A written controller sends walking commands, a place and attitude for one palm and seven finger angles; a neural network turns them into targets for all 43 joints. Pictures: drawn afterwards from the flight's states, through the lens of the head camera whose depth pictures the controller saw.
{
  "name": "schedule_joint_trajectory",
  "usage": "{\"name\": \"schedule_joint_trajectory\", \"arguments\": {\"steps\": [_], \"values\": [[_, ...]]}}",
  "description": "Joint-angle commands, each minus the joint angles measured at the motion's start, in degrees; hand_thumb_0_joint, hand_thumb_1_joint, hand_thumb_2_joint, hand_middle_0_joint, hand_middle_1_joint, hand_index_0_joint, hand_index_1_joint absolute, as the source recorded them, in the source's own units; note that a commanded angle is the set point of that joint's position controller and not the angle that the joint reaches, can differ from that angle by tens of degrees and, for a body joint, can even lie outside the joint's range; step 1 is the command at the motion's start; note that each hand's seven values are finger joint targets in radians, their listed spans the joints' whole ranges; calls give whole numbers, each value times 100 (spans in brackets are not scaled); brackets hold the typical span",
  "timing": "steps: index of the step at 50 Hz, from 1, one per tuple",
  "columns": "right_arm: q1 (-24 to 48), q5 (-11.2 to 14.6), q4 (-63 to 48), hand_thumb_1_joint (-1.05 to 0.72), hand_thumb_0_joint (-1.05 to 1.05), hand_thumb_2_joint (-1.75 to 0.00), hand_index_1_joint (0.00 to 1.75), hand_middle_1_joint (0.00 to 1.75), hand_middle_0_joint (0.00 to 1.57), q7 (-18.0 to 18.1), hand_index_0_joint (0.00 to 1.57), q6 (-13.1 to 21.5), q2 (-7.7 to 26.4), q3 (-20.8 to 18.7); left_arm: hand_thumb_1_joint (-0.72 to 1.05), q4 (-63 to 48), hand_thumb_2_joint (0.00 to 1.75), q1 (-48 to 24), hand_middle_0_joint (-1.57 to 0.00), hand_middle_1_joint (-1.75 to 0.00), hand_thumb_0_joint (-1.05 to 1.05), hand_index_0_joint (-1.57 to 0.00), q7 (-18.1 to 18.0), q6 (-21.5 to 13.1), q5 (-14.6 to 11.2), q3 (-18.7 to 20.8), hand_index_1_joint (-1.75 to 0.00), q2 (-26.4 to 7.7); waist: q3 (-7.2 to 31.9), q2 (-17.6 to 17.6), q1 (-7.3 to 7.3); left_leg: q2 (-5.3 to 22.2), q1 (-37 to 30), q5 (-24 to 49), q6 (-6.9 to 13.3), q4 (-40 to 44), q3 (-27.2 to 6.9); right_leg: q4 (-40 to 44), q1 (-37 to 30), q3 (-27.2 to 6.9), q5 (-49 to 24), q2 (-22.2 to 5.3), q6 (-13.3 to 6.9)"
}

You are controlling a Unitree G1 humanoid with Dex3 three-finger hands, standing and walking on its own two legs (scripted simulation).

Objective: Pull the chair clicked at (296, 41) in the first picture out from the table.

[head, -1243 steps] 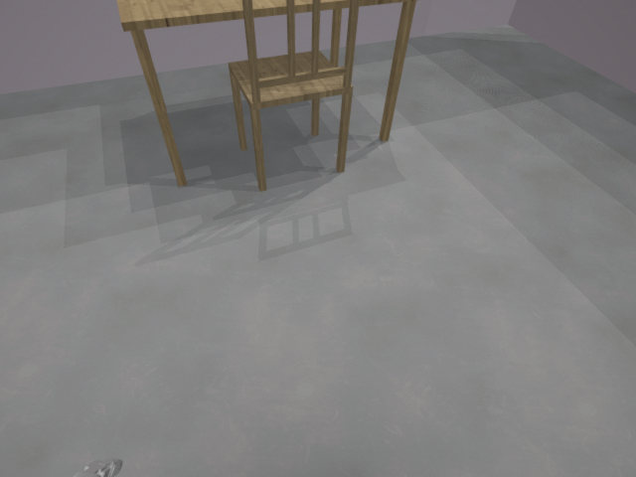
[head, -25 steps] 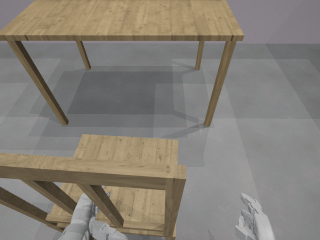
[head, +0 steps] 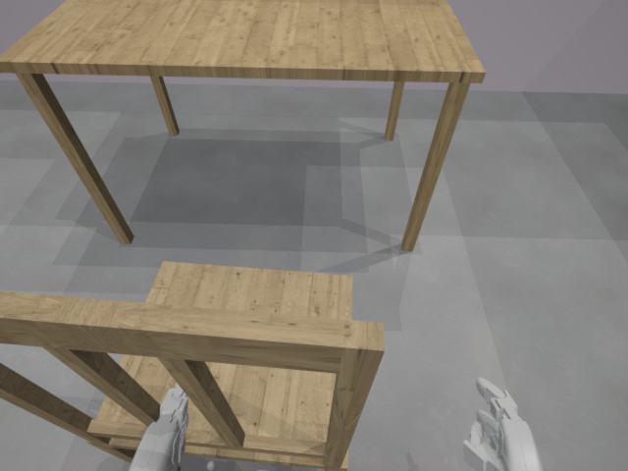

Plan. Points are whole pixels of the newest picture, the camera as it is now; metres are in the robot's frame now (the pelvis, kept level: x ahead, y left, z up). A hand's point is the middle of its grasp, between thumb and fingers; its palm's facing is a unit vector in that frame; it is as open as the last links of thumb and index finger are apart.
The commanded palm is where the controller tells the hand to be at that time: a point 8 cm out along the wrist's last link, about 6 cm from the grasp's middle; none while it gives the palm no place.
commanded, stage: draw the fingers out of the gap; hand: left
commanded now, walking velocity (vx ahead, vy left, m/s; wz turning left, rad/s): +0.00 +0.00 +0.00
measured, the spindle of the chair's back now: (134, 399) +0.21 +0.22 +0.00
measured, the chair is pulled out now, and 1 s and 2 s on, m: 0.63 0.62 0.60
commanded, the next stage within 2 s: draw the hand back to the body in 0.46 s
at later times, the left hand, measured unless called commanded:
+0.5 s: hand out of the picture +0.09 +0.12 -0.02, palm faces +0.00 -0.99 -0.11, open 17.4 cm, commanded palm +0.04 +0.17 +0.00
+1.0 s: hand out of the picture +0.09 +0.16 +0.04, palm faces +0.06 -0.99 -0.08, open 17.4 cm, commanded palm +0.06 +0.22 +0.09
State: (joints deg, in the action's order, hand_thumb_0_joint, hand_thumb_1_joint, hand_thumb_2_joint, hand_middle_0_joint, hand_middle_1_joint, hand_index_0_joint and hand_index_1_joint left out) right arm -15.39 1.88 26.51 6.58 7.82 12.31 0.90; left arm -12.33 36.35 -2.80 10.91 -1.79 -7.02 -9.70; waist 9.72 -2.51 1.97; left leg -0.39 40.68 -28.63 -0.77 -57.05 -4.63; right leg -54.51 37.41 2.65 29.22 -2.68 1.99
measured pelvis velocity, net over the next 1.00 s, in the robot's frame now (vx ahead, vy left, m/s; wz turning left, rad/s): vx -0.03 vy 0.00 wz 0.00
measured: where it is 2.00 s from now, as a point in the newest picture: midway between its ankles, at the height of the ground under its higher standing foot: outside the picture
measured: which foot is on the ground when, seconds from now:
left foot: down 0.00-1.00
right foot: down 0.00-1.00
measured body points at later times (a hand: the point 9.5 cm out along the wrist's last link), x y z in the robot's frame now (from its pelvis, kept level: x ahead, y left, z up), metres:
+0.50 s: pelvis -0.01 +0.00 -0.01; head +0.02 +0.00 +0.44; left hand +0.09 +0.17 -0.01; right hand +0.19 -0.23 -0.06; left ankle -0.01 +0.13 -0.68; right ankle -0.03 -0.14 -0.68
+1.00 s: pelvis -0.03 +0.00 -0.02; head +0.01 +0.00 +0.43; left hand +0.08 +0.21 +0.05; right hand +0.17 -0.22 -0.09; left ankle -0.01 +0.13 -0.68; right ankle -0.03 -0.14 -0.68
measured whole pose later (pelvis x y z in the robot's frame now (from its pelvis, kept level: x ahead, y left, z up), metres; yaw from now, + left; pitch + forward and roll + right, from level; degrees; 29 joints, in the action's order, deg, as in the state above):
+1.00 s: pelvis -0.03 +0.00 -0.02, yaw +0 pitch +12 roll -3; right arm -12.7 4.0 30.1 6.1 11.0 8.7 -1.0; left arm -24.1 52.4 5.1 -14.3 -10.9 0.3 -14.3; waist 9.5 -2.9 -1.7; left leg 0.3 46.6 -30.1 -1.5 -64.8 -6.5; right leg -61.2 42.5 4.1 30.5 -1.7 1.3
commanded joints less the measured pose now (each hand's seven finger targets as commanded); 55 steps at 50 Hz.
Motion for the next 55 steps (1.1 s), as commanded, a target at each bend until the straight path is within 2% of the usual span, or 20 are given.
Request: {"name": "schedule_joint_trajectory", "arguments": {"steps": [1,2,8,13,14,20,22,24,28,29,30,31,33,39,41,43,45,50,54,55], "values": [[428,4,-1037,-90,0,-90,30,30,20,62,20,327,614,-285,-55,-1303,20,335,0,0,0,0,-55,-354,64,160,0,-357,553,251,10,24,-613,1697,224,719,178,662,-179,353,-1486,90,-251],[445,8,-1068,-90,0,-90,30,30,20,66,20,328,607,-291,-55,-1407,20,442,0,0,0,0,-43,-355,80,147,0,-350,571,85,-33,16,-599,1754,218,733,176,654,-201,347,-1488,87,-276],[482,23,-1151,-90,0,-90,30,30,20,91,20,308,575,-275,-55,-1537,20,820,0,0,0,0,-6,-346,94,8,0,-268,487,222,-27,11,-474,1477,224,696,144,616,-76,365,-1199,107,-272],[547,36,-1268,-90,0,-90,30,30,20,77,20,277,520,-294,-55,-1781,20,1361,0,0,0,0,13,-353,161,-146,0,-183,463,73,-89,3,-384,1399,218,677,151,563,-21,373,-1076,105,-279],[558,42,-1264,-90,0,-90,30,30,20,83,20,250,516,-312,-55,-1736,20,1466,0,0,0,0,3,-349,175,-62,0,-255,391,209,-95,18,-328,1362,218,674,135,550,17,388,-1046,118,-284],[565,56,-1403,-90,0,-90,30,30,20,94,20,209,457,-354,-55,-2035,20,2058,0,0,0,0,23,-458,259,-196,0,-161,411,180,-144,-13,-232,1371,231,576,174,475,93,375,-1059,134,-282],[561,60,-1389,-90,0,-90,30,30,20,118,20,188,442,-404,-55,-2076,20,2215,0,0,0,0,28,-512,280,-41,0,-303,421,230,-164,-14,-170,1414,238,522,174,457,97,353,-1112,149,-300],[582,71,-1458,-90,0,-90,30,30,20,107,20,198,421,-393,-55,-2193,20,2448,0,0,0,0,66,-575,302,-272,0,-128,397,145,-147,-31,-185,1356,251,490,204,446,171,341,-1073,137,-274],[591,77,-1453,-90,0,-90,30,30,20,139,20,187,397,-458,-55,-2157,20,2720,0,0,0,0,135,-678,305,-127,0,-228,338,381,-148,-37,-42,1293,258,407,194,408,255,359,-1041,164,-267],[600,81,-1475,-90,0,-90,30,30,20,139,20,188,395,-467,-55,-2210,20,2796,0,0,0,0,159,-711,300,-145,0,-207,387,307,-172,-48,-21,1255,263,400,200,396,278,350,-979,162,-270],[562,64,-1411,-90,0,-90,30,30,20,132,20,311,377,-451,-55,-2757,20,2353,0,0,0,0,210,-1255,-348,-35,0,187,349,369,-138,-116,48,1317,236,246,194,340,368,462,-1093,197,-265],[534,86,-1271,-90,0,-90,30,30,20,139,20,370,396,-474,-55,-2541,20,2481,0,0,0,0,228,-1494,-332,164,0,-76,430,250,-197,-101,-8,1331,234,214,197,301,426,453,-1034,210,-276],[480,86,-1197,-90,0,-90,30,30,20,144,20,455,389,-492,-55,-2764,20,2312,0,0,0,0,237,-1854,-444,426,0,-275,550,20,-223,-104,-89,1406,203,225,185,258,401,434,-993,209,-294],[641,138,-914,-90,0,-90,30,30,20,-6,20,516,337,-537,-55,-2515,20,2076,0,0,0,0,594,-2877,-655,597,0,-250,388,73,-238,-27,89,1301,183,149,167,162,520,392,-889,216,-288],[664,148,-917,-90,0,-90,30,30,20,-32,20,569,339,-527,-55,-3009,20,1800,0,0,0,0,675,-3130,-751,793,0,-560,636,-151,-274,-14,-21,1329,200,179,173,149,406,334,-865,212,-315],[672,172,-818,-90,0,-90,30,30,20,-39,20,609,315,-514,-55,-3169,20,1718,0,0,0,0,671,-3248,-831,1030,0,-793,794,-458,-303,-13,-223,1387,199,236,168,201,323,296,-859,212,-333],[701,206,-772,-90,0,-90,30,30,20,-48,20,649,295,-488,-55,-3269,20,1647,0,0,0,0,705,-3309,-915,1033,0,-736,776,-362,-270,6,-328,1433,201,318,140,257,256,340,-883,231,-320],[795,254,-565,-90,0,-90,30,30,20,-5,20,791,313,-433,-51,-3167,22,1192,-1,-1,0,-1,781,-3433,-1163,1462,-1,-972,523,-103,-234,37,-329,1029,201,494,78,565,137,317,-485,264,-300],[876,284,-430,-90,0,-90,30,30,20,20,20,1007,368,-339,-37,-3170,29,699,-2,-4,0,-2,948,-3600,-1352,1653,-4,-1102,368,-294,-222,31,-491,736,186,674,64,795,36,272,-194,233,-303],[923,128,-532,-90,0,-90,30,30,20,177,20,756,380,-223,-33,-2813,31,1184,-3,-5,0,-3,83,-2551,-272,2208,-5,-2371,932,-464,-750,291,-920,590,179,1176,2,1155,-813,-34,-303,-18,-475]]}}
